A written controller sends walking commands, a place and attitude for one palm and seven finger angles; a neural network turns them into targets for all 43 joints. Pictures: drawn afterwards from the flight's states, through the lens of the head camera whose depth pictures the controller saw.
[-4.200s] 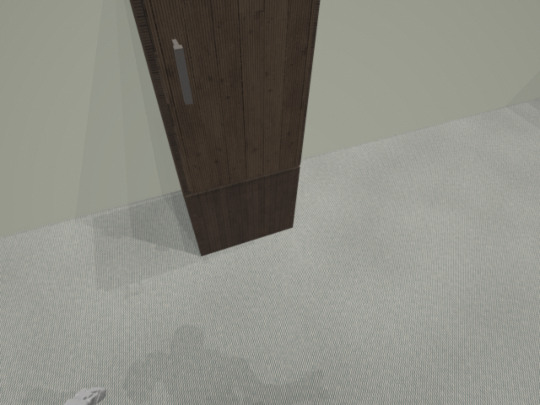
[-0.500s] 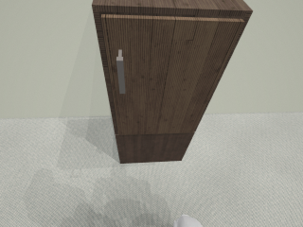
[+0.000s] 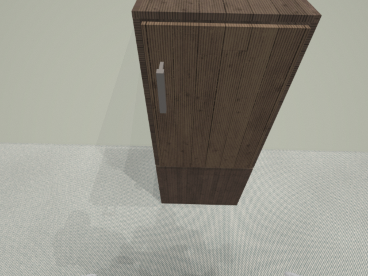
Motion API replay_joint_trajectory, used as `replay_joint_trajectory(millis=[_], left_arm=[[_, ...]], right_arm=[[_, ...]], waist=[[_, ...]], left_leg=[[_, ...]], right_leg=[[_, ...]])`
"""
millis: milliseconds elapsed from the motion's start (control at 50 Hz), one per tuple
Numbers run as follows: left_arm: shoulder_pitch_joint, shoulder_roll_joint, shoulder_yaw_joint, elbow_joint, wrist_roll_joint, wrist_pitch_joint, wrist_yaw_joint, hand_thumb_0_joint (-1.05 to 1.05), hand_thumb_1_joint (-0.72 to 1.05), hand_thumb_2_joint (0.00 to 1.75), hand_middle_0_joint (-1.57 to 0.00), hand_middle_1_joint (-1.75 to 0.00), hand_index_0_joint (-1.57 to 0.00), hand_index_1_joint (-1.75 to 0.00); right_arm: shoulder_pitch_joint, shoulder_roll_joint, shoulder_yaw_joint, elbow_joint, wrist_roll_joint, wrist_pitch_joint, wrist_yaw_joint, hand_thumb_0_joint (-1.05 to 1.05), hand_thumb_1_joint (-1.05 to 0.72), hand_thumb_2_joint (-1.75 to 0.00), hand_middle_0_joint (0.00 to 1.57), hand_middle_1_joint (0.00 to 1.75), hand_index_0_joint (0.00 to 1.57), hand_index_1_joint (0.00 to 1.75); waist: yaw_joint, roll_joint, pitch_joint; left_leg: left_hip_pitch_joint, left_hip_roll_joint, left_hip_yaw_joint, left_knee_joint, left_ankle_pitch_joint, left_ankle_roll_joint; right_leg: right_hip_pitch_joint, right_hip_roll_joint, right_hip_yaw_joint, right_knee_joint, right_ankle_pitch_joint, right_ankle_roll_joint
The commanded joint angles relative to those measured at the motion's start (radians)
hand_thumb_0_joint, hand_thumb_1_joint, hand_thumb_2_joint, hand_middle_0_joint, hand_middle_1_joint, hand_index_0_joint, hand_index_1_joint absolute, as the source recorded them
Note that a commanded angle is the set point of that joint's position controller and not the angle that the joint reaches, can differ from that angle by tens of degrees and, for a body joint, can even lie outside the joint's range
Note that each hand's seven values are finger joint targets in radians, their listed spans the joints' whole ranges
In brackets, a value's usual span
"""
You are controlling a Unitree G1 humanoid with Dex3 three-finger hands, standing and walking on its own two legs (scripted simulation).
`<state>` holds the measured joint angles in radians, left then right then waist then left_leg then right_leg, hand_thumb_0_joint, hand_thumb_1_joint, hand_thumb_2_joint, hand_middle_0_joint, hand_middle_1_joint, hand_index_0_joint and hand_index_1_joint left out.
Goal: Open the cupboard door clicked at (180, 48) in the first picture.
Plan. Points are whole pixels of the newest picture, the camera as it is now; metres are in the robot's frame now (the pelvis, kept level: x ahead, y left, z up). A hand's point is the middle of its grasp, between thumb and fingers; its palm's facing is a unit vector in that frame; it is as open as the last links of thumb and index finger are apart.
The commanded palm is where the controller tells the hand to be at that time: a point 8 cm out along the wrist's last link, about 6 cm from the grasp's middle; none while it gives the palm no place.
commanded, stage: come to a stop and stand still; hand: left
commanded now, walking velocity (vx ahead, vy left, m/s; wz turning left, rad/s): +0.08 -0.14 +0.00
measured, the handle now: (162, 88) +0.56 +0.12 +0.10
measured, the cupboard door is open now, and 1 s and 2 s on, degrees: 0 0 0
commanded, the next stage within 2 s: look again from close up in 0.32 s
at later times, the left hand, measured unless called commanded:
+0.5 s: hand out of the picture +0.00 +0.19 -0.17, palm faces -0.04 -0.98 -0.20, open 7.3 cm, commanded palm none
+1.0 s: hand out of the picture +0.01 +0.16 -0.16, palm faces +0.02 -0.97 -0.24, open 7.4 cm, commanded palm none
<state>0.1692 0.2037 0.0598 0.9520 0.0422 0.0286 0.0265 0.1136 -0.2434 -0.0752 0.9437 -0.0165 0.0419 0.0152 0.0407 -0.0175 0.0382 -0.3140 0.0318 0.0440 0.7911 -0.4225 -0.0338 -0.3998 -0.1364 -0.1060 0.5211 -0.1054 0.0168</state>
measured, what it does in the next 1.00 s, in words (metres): steps on the spot: left foot, then right foot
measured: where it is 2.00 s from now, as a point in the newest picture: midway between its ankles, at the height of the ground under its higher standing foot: outside the picture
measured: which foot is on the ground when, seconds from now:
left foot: up 0.00-0.02, down 0.04-1.00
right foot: down 0.00-0.04, up 0.06-0.42, down 0.44-1.00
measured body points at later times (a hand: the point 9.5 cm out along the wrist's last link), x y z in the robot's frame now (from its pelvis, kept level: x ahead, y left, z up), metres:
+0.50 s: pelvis -0.01 +0.02 +0.01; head +0.02 +0.01 +0.46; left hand +0.01 +0.24 -0.15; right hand -0.07 -0.20 -0.15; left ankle -0.02 +0.14 -0.73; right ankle -0.04 -0.09 -0.73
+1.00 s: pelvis +0.00 -0.02 +0.01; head +0.00 -0.04 +0.46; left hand +0.01 +0.21 -0.14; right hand +0.00 -0.24 -0.16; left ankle -0.02 +0.14 -0.73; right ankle -0.04 -0.09 -0.73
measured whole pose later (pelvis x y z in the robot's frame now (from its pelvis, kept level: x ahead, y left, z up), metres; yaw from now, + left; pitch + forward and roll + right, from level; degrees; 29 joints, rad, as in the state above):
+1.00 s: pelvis +0.00 -0.02 +0.01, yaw -1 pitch -1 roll +1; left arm 0.28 0.15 0.00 1.09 0.01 -0.03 0.03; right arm 0.28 -0.18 0.01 1.10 -0.01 -0.02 -0.03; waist -0.01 0.04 0.02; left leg -0.17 0.06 0.04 0.47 -0.28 -0.05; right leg -0.17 0.02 -0.06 0.51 -0.33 -0.06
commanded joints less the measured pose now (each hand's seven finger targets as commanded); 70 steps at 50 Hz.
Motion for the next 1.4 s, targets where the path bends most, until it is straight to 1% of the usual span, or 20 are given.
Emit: replay_joint_trajectory(millis=[0, 20, 40, 100, 280, 360, 400, 420, 440, 520, 620, 1000, 1020, 1040, 1060, 1080, 1100, 1160, 1260, 1380], left_arm=[[0.02, 0.125, 0.016, -0.048, -0.02, 0.009, -0.001, 0.0, 0.9, 0.9, -0.2, -0.3, -0.2, -0.3], [0.025, 0.054, 0.002, -0.06, -0.031, 0.012, -0.005, 0.0, 0.9, 0.9, -0.2, -0.3, -0.2, -0.3], [0.003, 0.073, 0.007, -0.057, -0.026, 0.015, -0.009, 0.0, 0.9, 0.9, -0.2, -0.3, -0.2, -0.3], [0.101, 0.083, 0.014, 0.021, -0.015, 0.008, -0.026, 0.0, 0.9, 0.9, -0.2, -0.3, -0.2, -0.3], [0.042, 0.035, -0.016, 0.064, -0.032, -0.002, -0.026, 0.0, 0.9, 0.9, -0.2, -0.3, -0.2, -0.3], [0.14, 0.012, -0.017, 0.123, -0.035, -0.009, -0.016, 0.0, 0.9, 0.9, -0.2, -0.3, -0.2, -0.3], [0.233, 0.043, -0.036, 0.164, -0.017, -0.042, 0.043, 0.0, 0.9, 0.9, -0.2, -0.3, -0.2, -0.3], [0.176, 0.089, -0.042, 0.126, -0.027, -0.055, 0.031, 0.0, 0.9, 0.9, -0.2, -0.3, -0.2, -0.3], [0.156, 0.082, -0.045, 0.108, -0.025, -0.057, 0.023, 0.0, 0.9, 0.9, -0.2, -0.3, -0.2, -0.3], [0.146, 0.045, -0.043, 0.109, -0.031, -0.071, 0.018, 0.0, 0.9, 0.9, -0.2, -0.3, -0.2, -0.3], [0.146, 0.054, -0.044, 0.107, -0.031, -0.067, 0.016, 0.0, 0.9, 0.9, -0.2, -0.3, -0.2, -0.3], [0.161, 0.098, -0.032, 0.107, -0.029, -0.072, 0.014, 0.0, 0.9, 0.9, -0.2, -0.3, -0.2, -0.3], [0.29, 0.092, -0.019, 0.153, -0.025, -0.087, 0.057, 0.0, 0.9, 0.9, -0.2, -0.3, -0.2, -0.3], [-0.526, 0.296, 0.037, -1.38, -0.228, -0.337, 0.031, 0.0, 0.88, 0.89, -0.2, -0.32, -0.2, -0.32], [-0.036, 0.255, 0.058, -1.123, -0.135, -0.292, 0.084, 0.0, 0.85, 0.88, -0.2, -0.33, -0.2, -0.33], [0.224, 0.063, -0.01, -1.002, -0.17, -0.161, 0.122, 0.0, 0.83, 0.87, -0.21, -0.34, -0.21, -0.34], [0.211, -0.058, -0.07, -0.944, -0.205, -0.149, 0.104, 0.0, 0.81, 0.86, -0.21, -0.36, -0.21, -0.36], [0.192, 0.021, 0.076, -0.882, -0.218, -0.319, 0.021, 0.0, 0.74, 0.83, -0.21, -0.4, -0.21, -0.4], [0.412, -0.029, 0.118, -0.775, -0.3, -0.672, -0.283, 0.0, 0.62, 0.78, -0.22, -0.48, -0.22, -0.48], [0.202, 0.098, 0.192, -1.057, -0.355, -0.507, -0.327, 0.0, 0.48, 0.72, -0.23, -0.57, -0.23, -0.57]], right_arm=[[0.279, -0.068, 0.007, 0.032, -0.005, -0.032, -0.014, 0.0, -0.9, -0.9, 0.2, 0.3, 0.2, 0.3], [0.219, -0.138, 0.001, 0.002, -0.016, -0.039, -0.02, 0.0, -0.9, -0.9, 0.2, 0.3, 0.2, 0.3], [0.111, -0.158, 0.002, -0.029, -0.019, -0.037, -0.034, 0.0, -0.9, -0.9, 0.2, 0.3, 0.2, 0.3], [0.036, -0.089, 0.028, -0.014, -0.012, -0.055, -0.049, 0.0, -0.9, -0.9, 0.2, 0.3, 0.2, 0.3], [0.271, -0.068, 0.017, 0.136, -0.007, -0.058, -0.08, 0.0, -0.9, -0.9, 0.2, 0.3, 0.2, 0.3], [0.262, -0.054, 0.015, 0.167, 0.0, -0.056, -0.08, 0.0, -0.9, -0.9, 0.2, 0.3, 0.2, 0.3], [0.165, -0.047, 0.032, 0.102, 0.019, -0.079, -0.061, 0.0, -0.9, -0.9, 0.2, 0.3, 0.2, 0.3], [0.204, 0.034, 0.049, 0.072, 0.011, -0.067, -0.046, 0.0, -0.9, -0.9, 0.2, 0.3, 0.2, 0.3], [0.235, 0.035, 0.05, 0.087, 0.003, -0.061, -0.035, 0.0, -0.9, -0.9, 0.2, 0.3, 0.2, 0.3], [0.299, 0.024, 0.061, 0.102, -0.004, -0.077, -0.042, 0.0, -0.9, -0.9, 0.2, 0.3, 0.2, 0.3], [0.274, 0.023, 0.066, 0.091, -0.001, -0.068, -0.047, 0.0, -0.9, -0.9, 0.2, 0.3, 0.2, 0.3], [0.212, -0.002, 0.07, 0.131, 0.002, -0.068, -0.049, 0.0, -0.9, -0.9, 0.2, 0.3, 0.2, 0.3], [0.096, -0.023, 0.054, 0.068, 0.013, -0.066, -0.045, 0.0, -0.9, -0.9, 0.2, 0.3, 0.2, 0.3], [0.089, -0.195, 0.035, -0.273, 0.061, -0.239, -0.094, 0.0, -0.9, -0.9, 0.2, 0.3, 0.2, 0.3], [0.073, -0.112, 0.042, -0.208, 0.032, -0.315, -0.127, 0.0, -0.9, -0.9, 0.2, 0.3, 0.2, 0.3], [0.066, -0.07, 0.033, -0.225, 0.057, -0.335, -0.117, 0.0, -0.9, -0.9, 0.2, 0.3, 0.2, 0.3], [0.068, -0.066, 0.039, -0.212, 0.074, -0.342, -0.122, 0.0, -0.9, -0.9, 0.2, 0.3, 0.2, 0.3], [0.081, -0.119, -0.003, -0.279, 0.022, -0.367, -0.117, 0.0, -0.9, -0.9, 0.2, 0.3, 0.2, 0.3], [0.002, -0.103, -0.025, -0.412, 0.016, -0.381, -0.036, 0.0, -0.9, -0.9, 0.2, 0.3, 0.2, 0.3], [-0.024, -0.112, -0.011, -0.606, 0.044, -0.307, -0.057, 0.0, -0.9, -0.9, 0.2, 0.3, 0.2, 0.3]], waist=[[-0.082, 0.074, -0.042], [-0.073, 0.342, 0.047], [-0.053, 0.293, 0.111], [0.003, 0.18, 0.083], [-0.09, 0.144, -0.001], [-0.047, 0.149, -0.058], [-0.007, 0.108, -0.012], [-0.058, 0.021, 0.004], [-0.068, 0.0, -0.029], [-0.07, 0.109, -0.073], [-0.06, -0.049, 0.021], [-0.047, -0.017, 0.002], [0.015, -0.197, 0.064], [-0.116, 0.093, -0.406], [-0.029, 0.361, -0.475], [-0.024, 0.359, -0.296], [-0.067, 0.141, -0.119], [-0.092, -0.235, -0.104], [0.024, -0.188, -0.241], [-0.001, -0.06, -0.319]], left_leg=[[0.214, 0.063, -0.104, -0.5, -0.036, 0.042], [0.022, 0.26, -0.375, -0.681, -0.276, 0.102], [-0.147, 0.312, -0.435, -0.741, -0.312, 0.153], [-0.052, 0.216, -0.264, -0.667, -0.069, 0.135], [0.268, 0.258, -0.215, -0.491, 0.713, 0.19], [0.222, 0.202, -0.184, -0.426, 0.646, 0.147], [0.128, 0.123, -0.044, -0.205, 0.598, 0.053], [0.051, 0.042, -0.036, -0.253, 0.163, 0.035], [0.068, 0.022, -0.023, -0.251, 0.134, 0.036], [0.097, 0.073, -0.066, -0.298, 0.377, 0.06], [0.068, 0.053, -0.043, -0.318, 0.265, 0.051], [0.13, 0.056, -0.023, -0.357, 0.306, 0.037], [-0.036, 0.045, 0.018, -0.093, 0.168, 0.013], [0.216, -0.043, -0.018, -0.275, 0.373, 0.088], [0.329, -0.028, 0.001, -0.362, 0.524, 0.093], [0.241, -0.024, -0.033, -0.352, 0.52, 0.06], [0.146, -0.011, -0.028, -0.299, 0.478, 0.065], [-0.067, -0.04, -0.048, -0.126, 0.307, 0.07], [-0.411, -0.069, -0.031, 0.103, 0.208, 0.02], [-0.427, -0.074, -0.01, 0.15, 0.095, 0.053]], right_leg=[[-0.118, -0.002, 0.108, -0.044, -0.458, -0.01], [-0.142, 0.093, 0.032, 0.16, -0.387, 0.029], [-0.1, 0.083, 0.105, 0.263, -0.325, 0.024], [-0.071, 0.103, 0.148, 0.4, -0.216, 0.019], [0.018, 0.102, 0.097, 0.147, -0.321, 0.016], [0.197, 0.109, 0.065, -0.093, -0.133, -0.001], [0.21, 0.013, 0.172, -0.179, 0.267, -0.039], [0.181, -0.028, 0.199, -0.201, -0.032, -0.072], [0.154, -0.005, 0.203, -0.19, -0.193, -0.096], [0.207, 0.045, 0.144, -0.046, 0.04, -0.088], [0.169, 0.028, 0.172, -0.098, 0.015, -0.08], [0.22, 0.021, 0.188, -0.145, 0.142, -0.073], [0.261, -0.068, 0.307, -0.154, 0.786, 0.04], [0.327, 0.006, 0.248, -0.025, 0.561, -0.04], [0.315, 0.093, 0.178, 0.018, 0.282, -0.072], [0.209, 0.112, 0.102, 0.006, 0.085, -0.064], [0.122, 0.114, 0.057, -0.018, 0.089, -0.04], [-0.072, 0.104, 0.062, 0.059, 0.06, 0.02], [-0.12, 0.092, 0.139, 0.324, 0.049, -0.002], [-0.157, 0.092, 0.21, 0.27, -0.264, -0.008]])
